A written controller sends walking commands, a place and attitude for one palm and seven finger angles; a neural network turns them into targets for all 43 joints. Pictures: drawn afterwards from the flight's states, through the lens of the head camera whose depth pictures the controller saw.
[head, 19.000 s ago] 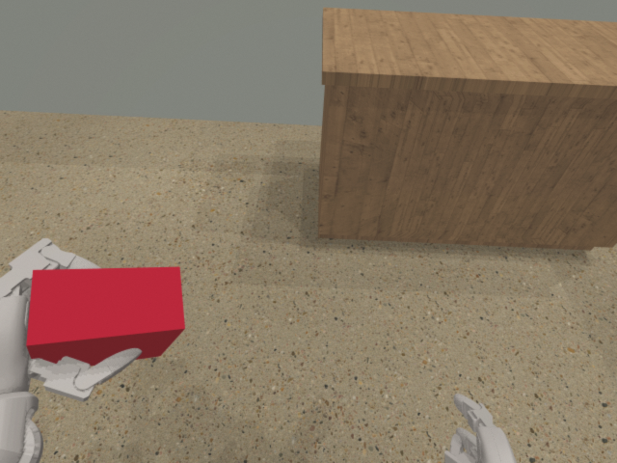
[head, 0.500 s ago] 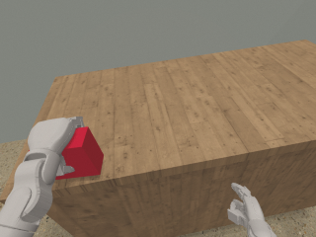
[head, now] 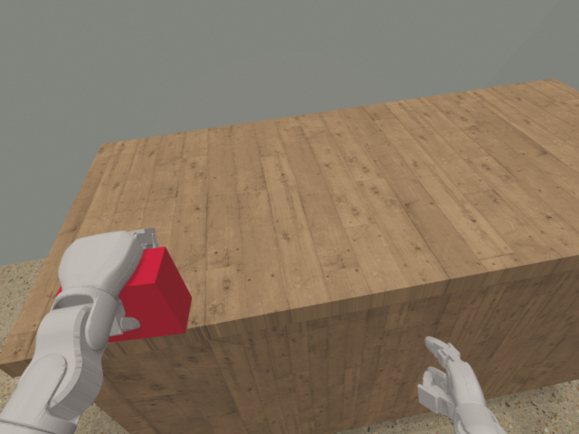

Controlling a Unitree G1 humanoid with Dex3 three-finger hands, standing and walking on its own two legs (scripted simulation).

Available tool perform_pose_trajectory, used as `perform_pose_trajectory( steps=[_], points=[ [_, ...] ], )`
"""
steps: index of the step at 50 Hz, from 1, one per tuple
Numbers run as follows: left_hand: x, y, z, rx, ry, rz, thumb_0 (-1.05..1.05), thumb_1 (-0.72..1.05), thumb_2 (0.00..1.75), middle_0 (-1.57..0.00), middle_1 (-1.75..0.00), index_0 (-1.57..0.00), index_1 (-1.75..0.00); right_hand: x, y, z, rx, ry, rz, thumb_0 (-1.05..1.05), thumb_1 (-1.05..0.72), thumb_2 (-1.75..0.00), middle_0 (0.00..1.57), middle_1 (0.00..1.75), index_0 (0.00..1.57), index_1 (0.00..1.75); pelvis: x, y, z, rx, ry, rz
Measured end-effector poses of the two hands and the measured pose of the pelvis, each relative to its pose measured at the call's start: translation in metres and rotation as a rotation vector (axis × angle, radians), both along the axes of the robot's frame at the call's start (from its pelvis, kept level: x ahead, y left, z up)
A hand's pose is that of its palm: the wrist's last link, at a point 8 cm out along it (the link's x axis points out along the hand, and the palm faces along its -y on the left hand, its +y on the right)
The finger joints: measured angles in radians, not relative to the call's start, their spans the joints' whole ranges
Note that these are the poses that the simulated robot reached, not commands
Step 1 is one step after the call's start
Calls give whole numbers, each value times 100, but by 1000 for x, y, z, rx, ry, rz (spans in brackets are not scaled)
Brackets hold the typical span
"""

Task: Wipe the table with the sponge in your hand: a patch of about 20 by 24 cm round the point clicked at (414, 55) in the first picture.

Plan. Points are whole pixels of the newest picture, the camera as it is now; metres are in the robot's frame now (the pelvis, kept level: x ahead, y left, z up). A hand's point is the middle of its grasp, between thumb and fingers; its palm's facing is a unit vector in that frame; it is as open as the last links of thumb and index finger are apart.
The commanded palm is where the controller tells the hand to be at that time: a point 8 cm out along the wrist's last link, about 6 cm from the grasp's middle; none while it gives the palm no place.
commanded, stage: lower the sponge onto the table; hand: left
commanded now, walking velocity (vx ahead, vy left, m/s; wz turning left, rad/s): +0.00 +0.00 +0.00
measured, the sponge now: (137, 304) +0.24 +0.27 +0.07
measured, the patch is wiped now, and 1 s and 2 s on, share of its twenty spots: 0.00 0.35 0.35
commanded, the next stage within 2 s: wipe forward along the first lane in 0.08 s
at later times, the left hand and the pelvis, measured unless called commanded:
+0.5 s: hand (131, 263) +0.28 +0.29 +0.12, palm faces +0.01 -0.02 -1.00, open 10.1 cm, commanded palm +0.26 +0.28 +0.16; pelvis +0.00 -0.01 +0.00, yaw +1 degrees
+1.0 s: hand (133, 241) +0.32 +0.31 +0.11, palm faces -0.02 -0.02 -1.00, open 10.1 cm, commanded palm +0.30 +0.31 +0.14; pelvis +0.01 +0.00 -0.01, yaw +0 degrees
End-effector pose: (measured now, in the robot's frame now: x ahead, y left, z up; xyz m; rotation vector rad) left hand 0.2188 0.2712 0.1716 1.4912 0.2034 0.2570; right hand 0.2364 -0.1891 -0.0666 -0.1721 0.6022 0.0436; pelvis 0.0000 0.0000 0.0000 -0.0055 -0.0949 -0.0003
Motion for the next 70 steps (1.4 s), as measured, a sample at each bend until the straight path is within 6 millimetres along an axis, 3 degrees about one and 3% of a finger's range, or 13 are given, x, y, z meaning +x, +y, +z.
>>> perform_pose_trajectory(
  steps=[12, 41, 70],
  points=[
    [8, 0, -1, 22, 10, 4, -1, -51, 103, -72, -133, -76, -134, -9, -12, -9, -10, 34, -33, 1, -90, -90, 20, 30, 20, 30, 1, -3, -1, 2, 7, 2],
    [67, 25, -2, 40, 52, 39, 0, -51, 103, -73, -133, -76, -133, -40, -48, -30, -59, 165, -143, 1, -90, -90, 20, 30, 20, 30, 7, -4, -4, -2, 69, 7],
    [120, 45, -2, 74, 106, 40, 1, -52, 104, -73, -133, -77, -134, -92, -50, -51, -68, 313, -216, 1, -90, -90, 20, 30, 20, 30, 2, 7, -8, -13, 131, 11]
  ],
)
